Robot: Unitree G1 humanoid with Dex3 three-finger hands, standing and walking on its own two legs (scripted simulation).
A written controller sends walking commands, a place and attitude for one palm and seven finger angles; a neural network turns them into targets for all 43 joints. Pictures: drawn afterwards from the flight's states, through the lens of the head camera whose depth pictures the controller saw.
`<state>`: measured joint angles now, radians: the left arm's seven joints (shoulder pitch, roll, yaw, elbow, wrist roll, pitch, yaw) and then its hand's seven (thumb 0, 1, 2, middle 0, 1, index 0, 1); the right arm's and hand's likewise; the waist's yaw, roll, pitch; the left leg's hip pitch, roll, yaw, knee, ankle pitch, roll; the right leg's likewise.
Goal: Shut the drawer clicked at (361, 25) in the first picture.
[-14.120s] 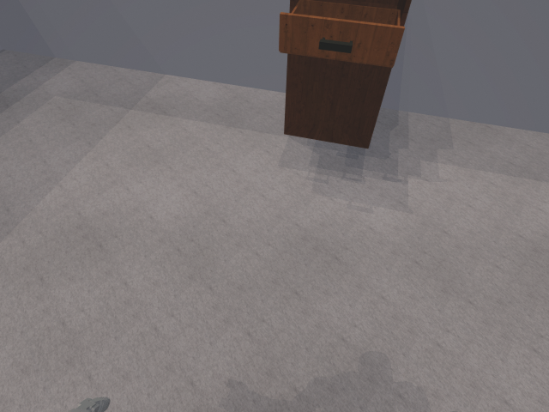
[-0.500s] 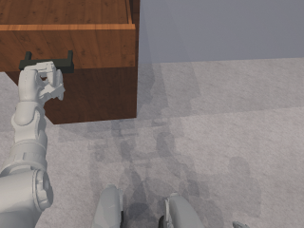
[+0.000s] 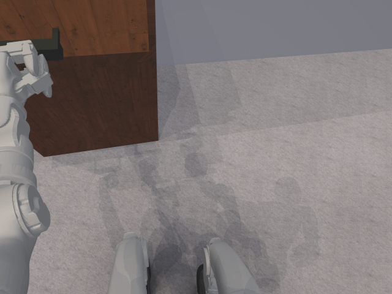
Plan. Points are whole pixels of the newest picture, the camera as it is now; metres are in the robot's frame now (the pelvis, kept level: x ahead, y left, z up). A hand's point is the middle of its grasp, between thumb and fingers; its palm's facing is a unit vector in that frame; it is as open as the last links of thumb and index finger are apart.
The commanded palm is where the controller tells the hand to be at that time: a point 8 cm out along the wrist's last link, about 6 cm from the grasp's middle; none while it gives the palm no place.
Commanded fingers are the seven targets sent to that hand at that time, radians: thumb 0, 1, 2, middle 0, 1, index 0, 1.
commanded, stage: push the drawer shut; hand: left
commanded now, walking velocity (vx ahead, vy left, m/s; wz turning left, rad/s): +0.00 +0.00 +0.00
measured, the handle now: (25, 42) +0.59 +0.30 +0.06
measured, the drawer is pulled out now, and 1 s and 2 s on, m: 0.06 0.00 0.00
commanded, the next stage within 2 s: pull the fist back off the drawer in 0.80 s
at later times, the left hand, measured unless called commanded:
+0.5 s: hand (41, 51) +0.57 +0.27 +0.06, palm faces +0.14 -0.99 -0.02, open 3.2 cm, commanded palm +0.58 +0.28 +0.07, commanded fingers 0.00 0.90 0.90 -1.40 -1.60 -1.40 -1.60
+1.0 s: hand (34, 46) +0.58 +0.28 +0.06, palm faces +0.12 -0.99 -0.04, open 3.3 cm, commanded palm +0.62 +0.26 +0.07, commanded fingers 0.00 0.90 0.90 -1.40 -1.60 -1.40 -1.60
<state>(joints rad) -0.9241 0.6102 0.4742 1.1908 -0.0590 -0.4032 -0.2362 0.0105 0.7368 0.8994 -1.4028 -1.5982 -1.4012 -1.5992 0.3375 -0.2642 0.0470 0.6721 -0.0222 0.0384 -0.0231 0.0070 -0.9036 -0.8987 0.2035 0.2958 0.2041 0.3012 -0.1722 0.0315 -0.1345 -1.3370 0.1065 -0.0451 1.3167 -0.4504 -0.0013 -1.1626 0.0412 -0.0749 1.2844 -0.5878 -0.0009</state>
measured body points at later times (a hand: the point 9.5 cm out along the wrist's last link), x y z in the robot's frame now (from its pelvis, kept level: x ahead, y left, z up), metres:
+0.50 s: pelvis -0.01 +0.01 -0.02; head +0.18 +0.06 +0.39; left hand +0.55 +0.32 +0.07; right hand -0.02 -0.26 -0.11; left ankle +0.07 +0.12 -0.61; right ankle +0.01 -0.13 -0.61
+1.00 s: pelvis -0.02 +0.02 -0.03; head +0.19 +0.08 +0.36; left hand +0.57 +0.34 +0.07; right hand -0.04 -0.24 -0.11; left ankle +0.07 +0.12 -0.61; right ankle +0.01 -0.13 -0.61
